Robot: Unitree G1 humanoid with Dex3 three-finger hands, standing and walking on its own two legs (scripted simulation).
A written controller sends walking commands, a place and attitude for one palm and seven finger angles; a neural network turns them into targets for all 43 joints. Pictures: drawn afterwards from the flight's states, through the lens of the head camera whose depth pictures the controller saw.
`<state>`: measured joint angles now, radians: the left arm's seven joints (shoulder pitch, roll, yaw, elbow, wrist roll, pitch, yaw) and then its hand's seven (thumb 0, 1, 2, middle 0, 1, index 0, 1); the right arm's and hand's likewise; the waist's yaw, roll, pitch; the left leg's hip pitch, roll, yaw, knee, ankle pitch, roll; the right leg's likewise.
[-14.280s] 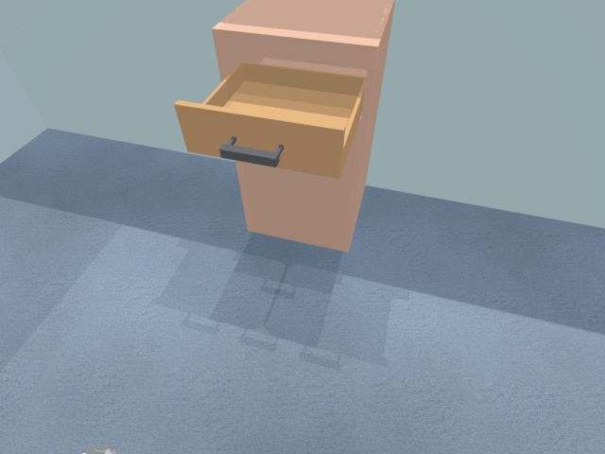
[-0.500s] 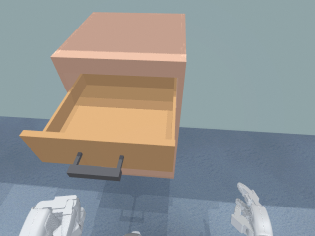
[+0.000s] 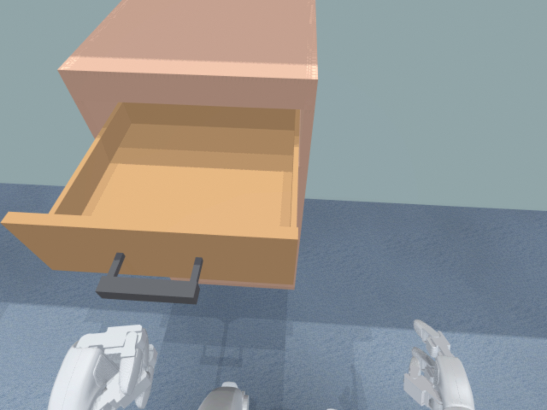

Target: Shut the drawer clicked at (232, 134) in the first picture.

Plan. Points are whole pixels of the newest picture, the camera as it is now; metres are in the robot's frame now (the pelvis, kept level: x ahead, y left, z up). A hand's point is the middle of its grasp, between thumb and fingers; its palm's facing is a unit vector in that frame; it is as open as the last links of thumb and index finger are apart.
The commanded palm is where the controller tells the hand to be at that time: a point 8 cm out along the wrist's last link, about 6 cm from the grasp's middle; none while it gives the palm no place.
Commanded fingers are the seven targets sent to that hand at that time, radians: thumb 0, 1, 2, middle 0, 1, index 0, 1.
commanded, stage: bring the fist close to the handle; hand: left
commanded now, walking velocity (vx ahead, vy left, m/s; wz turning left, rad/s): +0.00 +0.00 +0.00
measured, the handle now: (153, 275) +0.30 +0.20 +0.03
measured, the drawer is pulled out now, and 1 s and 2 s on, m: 0.29 0.29 0.21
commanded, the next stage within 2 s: push the drawer shut in 0.86 s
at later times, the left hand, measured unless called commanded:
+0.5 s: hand (164, 356) +0.19 +0.16 +0.03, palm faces +0.00 -1.00 -0.04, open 3.3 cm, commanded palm +0.16 +0.21 +0.03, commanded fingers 0.00 0.90 0.90 -1.40 -1.60 -1.40 -1.60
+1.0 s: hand (166, 353) +0.19 +0.15 +0.03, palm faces +0.00 -1.00 -0.05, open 3.3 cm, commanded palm +0.17 +0.21 +0.03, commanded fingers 0.00 0.90 0.90 -1.40 -1.60 -1.40 -1.60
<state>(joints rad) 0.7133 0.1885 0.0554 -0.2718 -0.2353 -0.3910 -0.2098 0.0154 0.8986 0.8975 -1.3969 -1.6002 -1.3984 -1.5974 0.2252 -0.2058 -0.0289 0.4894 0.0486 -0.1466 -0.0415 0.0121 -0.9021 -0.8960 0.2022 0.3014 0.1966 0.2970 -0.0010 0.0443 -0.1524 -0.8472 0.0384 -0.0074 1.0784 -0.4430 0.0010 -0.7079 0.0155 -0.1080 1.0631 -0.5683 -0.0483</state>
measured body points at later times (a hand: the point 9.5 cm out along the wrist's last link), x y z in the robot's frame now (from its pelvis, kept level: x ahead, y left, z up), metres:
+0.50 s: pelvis -0.01 +0.00 -0.03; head +0.06 +0.01 +0.42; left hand +0.19 +0.21 +0.03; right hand +0.18 -0.23 -0.10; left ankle +0.05 +0.12 -0.66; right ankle -0.02 -0.09 -0.66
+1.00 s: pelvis +0.00 +0.00 -0.03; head +0.07 +0.01 +0.41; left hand +0.19 +0.21 +0.03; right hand +0.19 -0.23 -0.11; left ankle +0.05 +0.12 -0.66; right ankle -0.02 -0.09 -0.66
